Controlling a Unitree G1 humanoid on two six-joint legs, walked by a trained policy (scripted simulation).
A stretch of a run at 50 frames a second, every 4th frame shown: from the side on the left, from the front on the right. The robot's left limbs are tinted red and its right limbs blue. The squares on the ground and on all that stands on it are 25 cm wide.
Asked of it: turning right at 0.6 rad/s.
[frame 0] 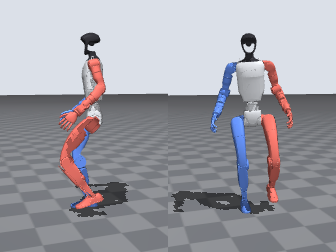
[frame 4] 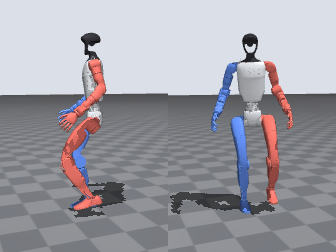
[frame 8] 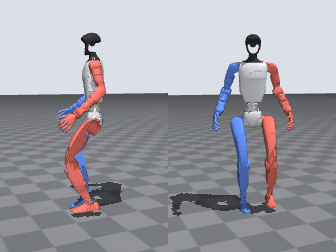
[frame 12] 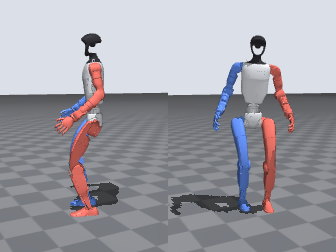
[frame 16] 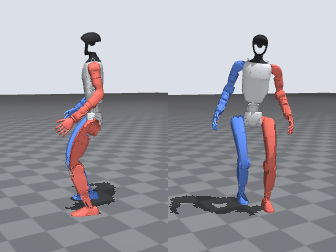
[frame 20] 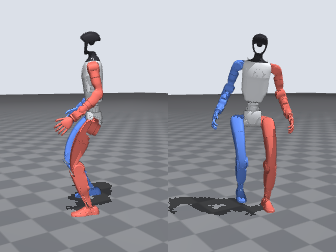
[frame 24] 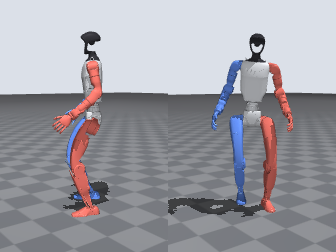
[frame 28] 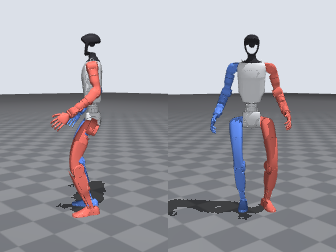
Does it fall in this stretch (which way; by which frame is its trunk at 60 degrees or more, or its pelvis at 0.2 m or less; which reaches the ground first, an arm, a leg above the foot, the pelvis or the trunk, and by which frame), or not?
no
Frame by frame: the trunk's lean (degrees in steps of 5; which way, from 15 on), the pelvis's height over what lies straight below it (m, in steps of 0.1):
0: 5, 0.8
4: 5, 0.8
8: 5, 0.8
12: 5, 0.7
16: 5, 0.8
20: 5, 0.8
24: 5, 0.8
28: 0, 0.8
